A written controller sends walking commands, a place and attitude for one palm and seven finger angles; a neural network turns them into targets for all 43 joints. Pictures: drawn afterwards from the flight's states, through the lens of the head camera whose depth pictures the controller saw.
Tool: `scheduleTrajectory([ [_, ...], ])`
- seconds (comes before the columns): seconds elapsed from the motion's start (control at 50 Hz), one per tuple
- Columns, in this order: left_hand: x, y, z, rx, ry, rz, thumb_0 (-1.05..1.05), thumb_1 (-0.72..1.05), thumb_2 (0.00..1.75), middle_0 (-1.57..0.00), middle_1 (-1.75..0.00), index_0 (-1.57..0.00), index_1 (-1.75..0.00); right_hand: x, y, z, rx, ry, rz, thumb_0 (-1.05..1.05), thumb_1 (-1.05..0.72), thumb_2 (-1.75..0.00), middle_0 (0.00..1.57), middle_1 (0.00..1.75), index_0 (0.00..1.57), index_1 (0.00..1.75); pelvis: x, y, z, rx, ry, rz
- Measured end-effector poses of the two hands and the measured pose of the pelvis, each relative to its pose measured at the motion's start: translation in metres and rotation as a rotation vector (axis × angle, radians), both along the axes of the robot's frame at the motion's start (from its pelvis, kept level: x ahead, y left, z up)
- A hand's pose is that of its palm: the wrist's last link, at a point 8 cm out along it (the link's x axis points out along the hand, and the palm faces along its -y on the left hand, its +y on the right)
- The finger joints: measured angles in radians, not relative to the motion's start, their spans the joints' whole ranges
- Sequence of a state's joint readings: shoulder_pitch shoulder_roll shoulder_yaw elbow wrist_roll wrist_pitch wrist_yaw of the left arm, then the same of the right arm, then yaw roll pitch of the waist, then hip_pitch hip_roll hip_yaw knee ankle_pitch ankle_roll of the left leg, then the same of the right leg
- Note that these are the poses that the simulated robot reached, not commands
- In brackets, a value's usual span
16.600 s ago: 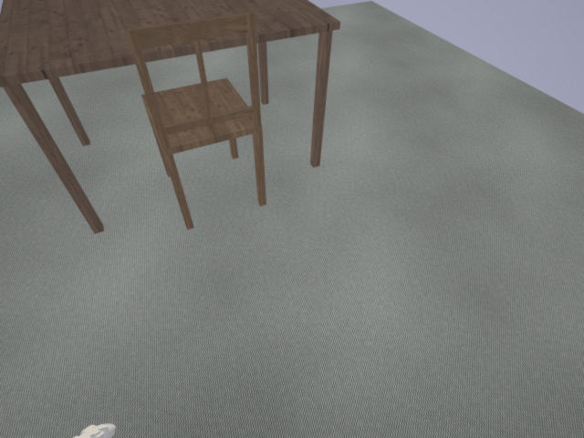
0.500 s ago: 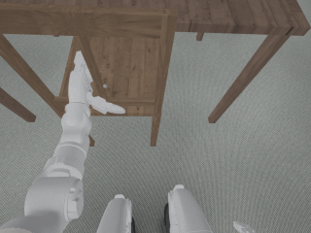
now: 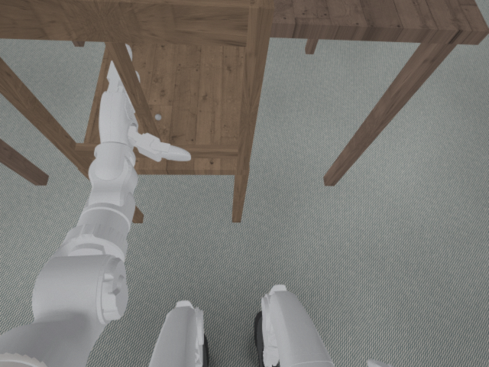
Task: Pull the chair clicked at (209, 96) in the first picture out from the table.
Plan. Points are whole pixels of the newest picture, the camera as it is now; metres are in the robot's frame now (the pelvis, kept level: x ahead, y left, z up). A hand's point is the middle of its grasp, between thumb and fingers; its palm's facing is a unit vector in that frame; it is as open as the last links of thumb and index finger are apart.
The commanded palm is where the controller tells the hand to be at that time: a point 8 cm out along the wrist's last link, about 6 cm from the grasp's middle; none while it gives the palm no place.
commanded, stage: push the fingers through the gap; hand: left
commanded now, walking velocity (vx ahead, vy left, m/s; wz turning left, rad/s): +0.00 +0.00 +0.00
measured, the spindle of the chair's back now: (141, 106) +0.53 +0.13 +0.03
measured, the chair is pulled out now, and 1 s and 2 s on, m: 0.00 0.00 0.04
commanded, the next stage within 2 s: hook a spindle and tug to test in 0.06 s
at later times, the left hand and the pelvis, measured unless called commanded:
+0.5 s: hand (157, 116) +0.50 +0.10 +0.04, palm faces -0.04 -1.00 -0.03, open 15.7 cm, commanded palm +0.48 +0.15 +0.04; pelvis +0.01 +0.00 +0.00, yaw +0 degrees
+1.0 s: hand (154, 113) +0.51 +0.11 +0.04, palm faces -0.04 -1.00 -0.02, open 6.3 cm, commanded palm +0.48 +0.14 +0.04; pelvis +0.02 +0.01 +0.01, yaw +0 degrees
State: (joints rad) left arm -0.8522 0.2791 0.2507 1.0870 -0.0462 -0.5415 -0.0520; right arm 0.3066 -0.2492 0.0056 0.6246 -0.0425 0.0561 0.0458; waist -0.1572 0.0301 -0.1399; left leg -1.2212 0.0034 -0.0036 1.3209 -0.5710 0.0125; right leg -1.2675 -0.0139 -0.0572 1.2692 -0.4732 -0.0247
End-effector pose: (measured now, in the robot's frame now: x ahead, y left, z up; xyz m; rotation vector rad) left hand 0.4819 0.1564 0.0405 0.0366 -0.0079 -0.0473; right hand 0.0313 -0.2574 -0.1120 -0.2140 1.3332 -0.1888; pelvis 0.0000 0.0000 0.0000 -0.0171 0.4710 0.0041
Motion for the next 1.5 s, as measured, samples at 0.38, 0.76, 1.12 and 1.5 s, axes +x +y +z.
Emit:
scheduleTrajectory([
  [0.38,-0.001,-0.001,0.0,-0.004,-0.001,0.009,-0.02,-0.5,0.3,-0.12,-0.28,-0.12,-0.29,0.006,0.003,0.002,0.004,-0.006,-0.002,0.0,-0.91,-0.9,0.2,0.3,0.2,0.3,0.003,0.003,0.002,-0.002,-0.001,-0.002],
  [0.76,0.005,0.004,0.0,-0.019,0.006,0.014,-0.01,-0.1,0.47,-0.42,-1.22,-0.38,-1.23,0.019,0.008,0.006,0.01,-0.005,-0.006,0.0,-0.91,-0.9,0.2,0.3,0.2,0.3,0.014,0.007,0.006,-0.007,0.004,-0.004],
  [1.12,0.006,0.006,0.001,-0.025,0.01,0.005,0.0,0.77,0.85,-0.47,-1.44,-0.45,-1.45,0.032,0.011,0.009,0.017,-0.015,-0.008,0.0,-0.91,-0.9,0.2,0.3,0.2,0.3,0.022,0.009,0.009,-0.009,0.008,-0.006],
  [1.5,-0.016,0.0,0.001,-0.026,0.009,-0.015,0.01,0.81,0.83,-0.44,-1.45,-0.42,-1.45,0.058,0.013,0.016,0.037,-0.079,-0.002,0.0,-0.91,-0.9,0.2,0.3,0.2,0.3,0.034,0.008,0.017,-0.002,-0.005,-0.015],
])
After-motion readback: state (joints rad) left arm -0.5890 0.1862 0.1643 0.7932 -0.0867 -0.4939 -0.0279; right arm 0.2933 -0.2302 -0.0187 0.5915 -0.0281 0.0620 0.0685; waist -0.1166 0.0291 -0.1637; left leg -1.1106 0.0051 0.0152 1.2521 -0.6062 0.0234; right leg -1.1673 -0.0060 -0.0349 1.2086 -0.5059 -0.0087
